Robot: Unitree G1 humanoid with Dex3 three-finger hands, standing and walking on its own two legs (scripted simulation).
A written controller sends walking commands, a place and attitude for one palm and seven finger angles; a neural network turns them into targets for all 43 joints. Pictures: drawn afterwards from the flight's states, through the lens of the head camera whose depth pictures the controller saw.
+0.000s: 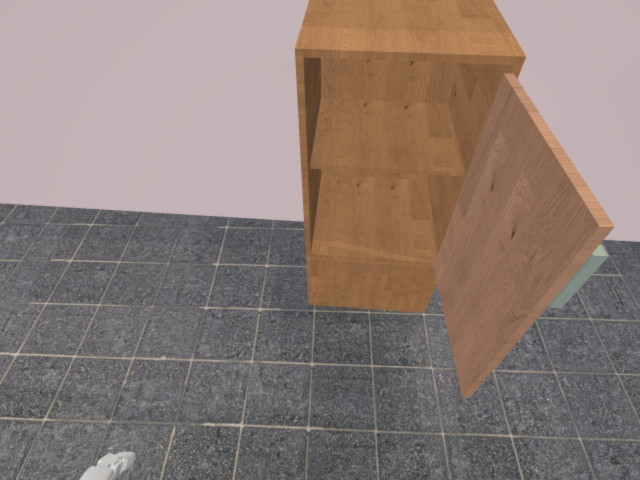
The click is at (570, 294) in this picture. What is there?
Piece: cupboard door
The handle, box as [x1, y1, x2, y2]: [548, 244, 608, 307]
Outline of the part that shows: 601,244 596,248 548,305 549,307 561,307 608,256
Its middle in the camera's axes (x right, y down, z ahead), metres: +0.38 +0.06 +0.61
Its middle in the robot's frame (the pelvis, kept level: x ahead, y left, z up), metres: +0.43 -0.36 -0.03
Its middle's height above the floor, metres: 0.74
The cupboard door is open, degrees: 94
